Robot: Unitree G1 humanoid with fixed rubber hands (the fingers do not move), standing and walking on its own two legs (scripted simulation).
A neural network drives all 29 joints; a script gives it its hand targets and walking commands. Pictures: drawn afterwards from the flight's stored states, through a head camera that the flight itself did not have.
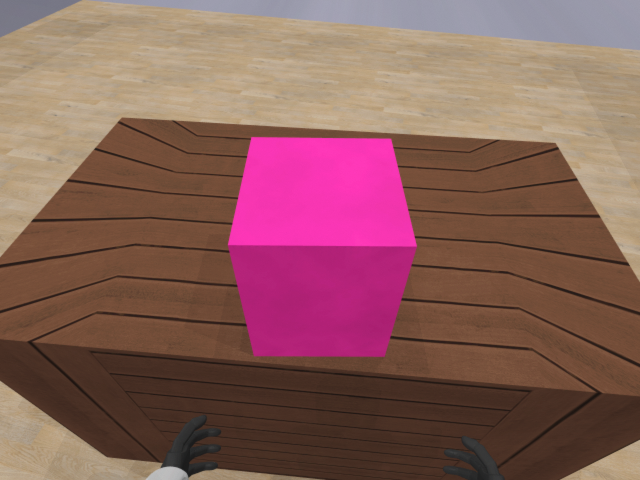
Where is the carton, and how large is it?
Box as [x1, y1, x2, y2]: [228, 137, 416, 356]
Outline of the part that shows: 251,137 229,237 228,247 254,355 384,356 416,247 391,140 372,138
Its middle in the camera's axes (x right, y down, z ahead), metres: +0.00 +0.01 +0.57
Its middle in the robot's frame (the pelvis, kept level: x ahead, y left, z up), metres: +0.44 +0.02 +0.05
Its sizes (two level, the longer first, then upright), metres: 0.210 0.200 0.250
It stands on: a pedestal, 0.70 m high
